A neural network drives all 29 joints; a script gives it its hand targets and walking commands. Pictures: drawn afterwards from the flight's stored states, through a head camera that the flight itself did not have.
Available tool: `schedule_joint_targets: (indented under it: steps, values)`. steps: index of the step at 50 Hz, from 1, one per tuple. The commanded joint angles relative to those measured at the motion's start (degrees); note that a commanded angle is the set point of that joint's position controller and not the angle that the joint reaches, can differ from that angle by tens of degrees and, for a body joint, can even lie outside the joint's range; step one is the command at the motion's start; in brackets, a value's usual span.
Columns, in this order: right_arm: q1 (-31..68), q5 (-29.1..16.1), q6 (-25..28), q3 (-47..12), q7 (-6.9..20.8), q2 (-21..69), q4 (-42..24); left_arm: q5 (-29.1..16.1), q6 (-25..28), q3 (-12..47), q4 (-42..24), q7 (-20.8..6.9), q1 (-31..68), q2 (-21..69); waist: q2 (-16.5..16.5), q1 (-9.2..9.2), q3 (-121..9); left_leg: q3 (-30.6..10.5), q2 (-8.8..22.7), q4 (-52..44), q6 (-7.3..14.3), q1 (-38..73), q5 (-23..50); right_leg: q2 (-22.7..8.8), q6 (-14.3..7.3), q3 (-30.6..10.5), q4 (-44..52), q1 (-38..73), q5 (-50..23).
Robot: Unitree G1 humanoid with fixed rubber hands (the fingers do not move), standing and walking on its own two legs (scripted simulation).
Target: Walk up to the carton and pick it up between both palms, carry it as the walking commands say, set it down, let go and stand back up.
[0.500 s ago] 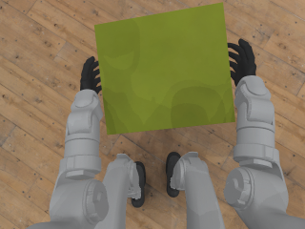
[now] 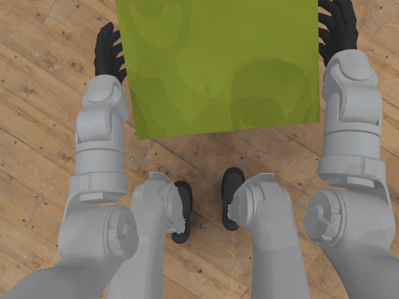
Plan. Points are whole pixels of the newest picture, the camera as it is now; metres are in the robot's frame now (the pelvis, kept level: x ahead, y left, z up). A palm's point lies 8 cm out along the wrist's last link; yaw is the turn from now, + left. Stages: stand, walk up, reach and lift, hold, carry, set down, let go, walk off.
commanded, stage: set down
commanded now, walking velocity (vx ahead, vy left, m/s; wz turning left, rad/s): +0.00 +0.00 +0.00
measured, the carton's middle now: (219, 61) +0.53 -0.03 -0.23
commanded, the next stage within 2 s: none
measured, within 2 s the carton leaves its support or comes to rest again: rests again in 0.80 s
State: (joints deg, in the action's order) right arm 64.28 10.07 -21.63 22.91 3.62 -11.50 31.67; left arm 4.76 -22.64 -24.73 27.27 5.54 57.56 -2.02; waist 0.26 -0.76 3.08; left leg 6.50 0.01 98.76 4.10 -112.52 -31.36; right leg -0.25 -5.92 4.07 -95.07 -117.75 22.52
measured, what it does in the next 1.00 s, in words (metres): lowers itself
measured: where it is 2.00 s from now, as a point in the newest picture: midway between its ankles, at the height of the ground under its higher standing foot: (205, 215)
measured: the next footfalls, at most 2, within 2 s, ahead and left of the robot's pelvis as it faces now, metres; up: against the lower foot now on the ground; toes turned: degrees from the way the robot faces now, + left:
none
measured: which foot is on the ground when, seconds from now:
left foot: down 0.00-1.00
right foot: down 0.00-1.00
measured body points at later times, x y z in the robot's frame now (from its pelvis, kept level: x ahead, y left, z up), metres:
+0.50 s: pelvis -0.03 +0.01 -0.06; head +0.35 -0.02 +0.16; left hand +0.51 +0.16 -0.23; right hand +0.56 -0.21 -0.21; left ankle +0.09 +0.10 -0.47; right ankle +0.13 -0.08 -0.47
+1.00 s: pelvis -0.02 +0.00 -0.10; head +0.36 -0.04 +0.12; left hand +0.54 +0.14 -0.27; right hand +0.57 -0.23 -0.26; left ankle +0.09 +0.10 -0.47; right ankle +0.13 -0.08 -0.47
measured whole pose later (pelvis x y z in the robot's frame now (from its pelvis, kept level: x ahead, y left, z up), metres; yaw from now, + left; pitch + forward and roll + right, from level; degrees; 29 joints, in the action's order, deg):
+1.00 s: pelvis -0.02 +0.00 -0.10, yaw +0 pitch +31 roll +5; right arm 90.2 -0.4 -23.0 10.5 3.0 -29.3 50.7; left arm -2.9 -20.8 -24.7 38.6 5.1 79.4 -8.6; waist 0.6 -1.3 29.9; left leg 6.8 -1.5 121.7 3.3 -115.7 -37.5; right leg -0.3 -7.9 4.1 -118.1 -123.5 26.0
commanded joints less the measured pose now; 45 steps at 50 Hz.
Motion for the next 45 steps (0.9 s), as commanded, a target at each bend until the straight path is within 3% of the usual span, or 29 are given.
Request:
schedule_joint_targets:
  steps: [1, 2, 4, 6, 8, 10, 11, 12, 13, 14, 16, 17, 18, 19, 20, 21, 22, 23, 24, 26, 29, 31, 33, 36, 37, 39, 40, 43, 45]
  values:
    - [36.6, -15.2, 0.9, -33.1, 13.5, 43.8, -1.6, -13.2, 4.7, 32.3, -11.6, -15.3, 51.1, 38.1, -2.3, -2.24, -87.4, -5.0, -8.6, -4.5, -3.1, 25.2, 17.7, 6.0, 3.5, -9.2, -0.8, 55.7, -18.6]
    - [36.8, -15.7, 0.7, -33.8, 13.3, 44.0, -1.2, -14.2, 5.1, 33.5, -14.8, -15.0, 53.8, 36.6, -3.9, -2.13, -90.7, -4.7, -8.3, -3.6, -3.1, 25.4, 18.5, 6.0, 3.7, -9.3, -1.5, 57.8, -20.1]
    - [38.6, -16.2, 0.4, -34.1, 12.9, 41.7, -1.1, -15.1, 4.3, 34.7, -14.5, -14.1, 55.7, 36.6, -2.5, -1.08, -94.9, -5.3, -8.2, -2.6, -3.4, 29.2, 18.4, 6.0, 3.6, -9.0, -2.8, 57.5, -19.2]
    - [40.9, -17.7, 0.3, -35.7, 12.2, 39.7, -4.0, -17.5, 4.1, 37.9, -19.8, -12.9, 60.6, 35.1, -2.4, -0.37, -106.5, -5.0, -8.1, -0.4, -3.8, 35.2, 20.7, 6.2, 3.3, -8.7, -4.7, 61.7, -21.4]
    - [46.5, -20.3, -0.5, -37.2, 11.4, 37.1, -7.3, -18.9, 2.8, 38.6, -21.8, -11.7, 63.9, 32.8, -2.5, -0.96, -115.1, -4.9, -7.8, 0.6, -3.7, 41.9, 19.7, 5.8, 3.4, -8.6, -5.7, 65.8, -18.5]
    - [50.2, -22.7, -1.2, -38.7, 9.4, 33.6, -11.0, -20.4, 1.6, 40.1, -24.5, -10.5, 68.0, 29.1, -2.0, -1.79, -125.8, -4.4, -7.7, 1.9, -3.8, 46.2, 20.1, 4.9, 3.6, -9.1, -7.1, 75.0, -20.8]
    - [50.0, -23.8, -1.0, -39.1, 9.3, 32.1, -10.7, -20.2, 1.2, 41.3, -23.9, -9.6, 67.6, 28.7, -1.6, -1.58, -126.8, -4.4, -6.7, 3.3, -4.4, 49.7, 25.1, 5.7, 3.8, -8.0, -9.0, 73.9, -25.2]
    - [51.2, -23.9, -0.5, -39.4, 9.2, 30.9, -11.5, -20.0, 1.1, 41.6, -22.8, -8.7, 65.8, 29.9, -0.4, -1.77, -124.7, -5.2, -6.3, 3.5, -4.7, 51.4, 29.6, 6.2, 3.7, -7.8, -9.8, 70.8, -27.2]
    - [50.6, -23.5, -0.8, -38.5, 9.1, 29.6, -8.5, -19.8, 0.9, 41.2, -23.3, -8.3, 67.4, 28.4, -0.2, -1.84, -120.7, -5.5, -5.8, 3.8, -4.7, 50.6, 27.9, 6.1, 3.2, -8.0, -10.2, 67.2, -24.2]
    - [51.9, -23.3, -0.9, -37.5, 8.7, 29.2, -7.3, -20.2, 0.7, 40.9, -21.7, -8.4, 68.5, 28.6, 0.2, -1.14, -116.6, -5.3, -5.9, 4.0, -4.6, 48.4, 24.1, 5.8, 2.8, -8.2, -9.9, 65.9, -20.8]
    - [52.3, -22.5, -1.2, -36.7, 9.2, 32.1, -2.5, -18.7, 1.0, 38.3, -17.5, -8.7, 68.7, 30.1, -0.1, -1.69, -105.1, -5.4, -6.4, 3.0, -3.8, 42.0, 17.9, 5.5, 2.9, -8.1, -10.1, 60.0, -14.3]
    - [51.8, -21.2, -1.1, -34.9, 9.6, 31.6, 0.3, -18.3, 0.9, 37.3, -14.6, -9.2, 68.7, 30.9, -0.8, -0.77, -99.6, -5.9, -6.6, 2.7, -3.8, 39.5, 15.0, 5.1, 2.6, -7.8, -9.7, 57.3, -11.7]
    - [53.5, -21.2, -0.8, -34.3, 10.1, 31.7, 1.7, -17.1, 0.8, 35.6, -10.7, -9.6, 67.6, 31.0, -0.3, -2.02, -94.8, -6.0, -6.5, 2.9, -3.5, 37.3, 12.6, 4.8, 2.4, -8.2, -9.7, 54.4, -9.1]
    - [52.7, -19.7, -0.8, -32.9, 10.8, 31.0, 4.8, -17.0, 1.1, 34.8, -10.0, -10.0, 68.6, 31.3, -0.9, -0.93, -91.1, -6.6, -6.6, 2.9, -3.7, 35.7, 11.1, 4.8, 2.2, -7.7, -9.8, 51.1, -7.5]
    - [51.0, -18.8, -0.5, -31.6, 11.6, 32.1, 9.5, -15.6, 1.2, 33.3, -5.0, -10.7, 66.5, 32.3, -0.5, -1.74, -85.3, -6.7, -6.5, 3.0, -3.5, 33.1, 9.3, 4.6, 2.0, -7.7, -9.7, 48.1, -5.5]
    - [51.2, -18.3, 0.0, -30.4, 12.5, 33.5, 11.7, -14.4, 1.6, 32.1, -4.1, -10.8, 67.1, 31.9, 0.7, -3.15, -81.7, -7.0, -6.5, 3.4, -3.5, 32.6, 9.0, 4.5, 1.8, -7.8, -10.4, 43.3, -4.6]
    - [50.5, -16.9, 0.3, -29.1, 13.1, 32.5, 13.1, -14.6, 1.9, 31.8, -2.7, -11.2, 67.0, 32.9, 0.4, -1.23, -79.2, -7.5, -6.4, 3.9, -3.8, 32.0, 8.1, 4.3, 1.6, -7.0, -10.7, 41.2, -3.9]
    - [50.7, -17.5, 0.4, -29.2, 13.4, 34.1, 14.6, -14.9, 2.5, 30.9, -2.5, -11.5, 68.2, 31.9, 0.3, -2.89, -77.4, -6.7, -6.4, 4.4, -3.5, 29.6, 8.3, 4.1, 1.4, -7.7, -10.8, 41.5, -4.1]
    - [51.4, -16.9, 0.9, -28.7, 13.9, 33.7, 14.9, -15.6, 3.1, 31.0, -3.7, -11.6, 69.3, 31.9, 0.0, -1.66, -76.8, -7.4, -6.5, 5.1, -3.5, 29.6, 9.3, 3.9, 1.4, -7.4, -11.8, 39.5, -4.9]
    - [49.7, -16.4, 1.1, -27.9, 14.3, 35.7, 18.2, -15.3, 4.2, 30.6, -3.2, -12.0, 71.4, 30.4, -0.8, -2.53, -74.6, -5.9, -6.3, 6.4, -3.3, 26.6, 9.7, 3.7, 1.3, -8.2, -12.3, 41.5, -5.9]
    - [53.3, -18.0, 2.2, -30.4, 14.0, 35.5, 13.9, -16.4, 4.7, 31.3, -2.8, -12.3, 70.3, 30.4, -2.0, -3.48, -77.4, -5.4, -6.3, 8.5, -3.0, 25.6, 12.4, 3.4, 1.5, -8.7, -14.6, 45.6, -10.2]
    - [55.4, -19.1, 2.4, -31.5, 13.5, 35.4, 11.6, -18.2, 5.1, 32.6, -5.7, -12.3, 73.1, 29.4, -2.5, -2.56, -81.3, -5.2, -6.4, 9.9, -2.9, 24.5, 13.4, 3.4, 1.6, -9.1, -16.6, 50.3, -13.9]
    - [54.3, -19.1, 1.7, -31.7, 13.2, 34.7, 15.0, -17.7, 4.6, 32.0, -3.1, -12.2, 71.3, 28.3, -4.3, -3.20, -78.4, -5.0, -6.1, 10.5, -2.6, 22.2, 11.4, 3.0, 1.8, -9.7, -16.9, 51.4, -12.2]
    - [53.2, -20.0, 2.1, -31.8, 13.7, 37.1, 16.2, -16.1, 4.8, 29.1, 0.9, -12.9, 66.7, 29.8, -5.0, -6.12, -69.1, -4.4, -6.1, 11.2, -2.2, 15.2, 10.6, 3.3, 1.7, -10.4, -18.0, 48.7, -12.7]
    - [53.3, -20.8, 2.4, -31.7, 13.9, 37.4, 15.8, -16.0, 5.0, 29.1, 0.2, -13.1, 66.4, 29.6, -5.2, -5.94, -70.6, -4.6, -5.9, 11.6, -2.0, 15.3, 11.3, 3.4, 1.3, -10.4, -18.5, 49.9, -14.1]
    - [54.6, -22.9, 2.9, -34.0, 13.6, 39.2, 13.8, -15.6, 5.0, 28.5, 1.3, -13.2, 63.3, 30.6, -5.7, -8.28, -72.1, -4.5, -5.8, 12.3, -1.6, 14.1, 12.8, 3.2, 1.6, -11.1, -19.9, 52.7, -17.1]
    - [55.2, -23.3, 2.7, -33.9, 13.5, 38.8, 13.9, -16.2, 5.1, 28.6, -0.1, -13.4, 64.5, 29.7, -6.0, -7.71, -72.9, -4.1, -5.5, 12.4, -1.5, 13.0, 11.7, 3.2, 1.5, -11.3, -19.8, 54.4, -16.9]
    - [53.7, -24.3, 2.4, -34.7, 13.1, 41.7, 15.4, -15.3, 5.1, 26.4, 2.0, -14.1, 61.9, 29.2, -7.7, -9.69, -69.1, -3.6, -5.3, 12.8, -0.9, 5.7, 9.2, 2.9, 1.7, -13.6, -19.6, 58.8, -17.8]
    - [53.9, -24.4, 2.6, -34.8, 13.0, 41.7, 14.7, -15.6, 5.2, 26.4, 2.8, -14.5, 60.9, 30.6, -7.5, -9.62, -68.6, -3.4, -5.1, 13.2, -1.0, 3.0, 8.2, 2.9, 1.6, -14.1, -20.0, 59.1, -16.9]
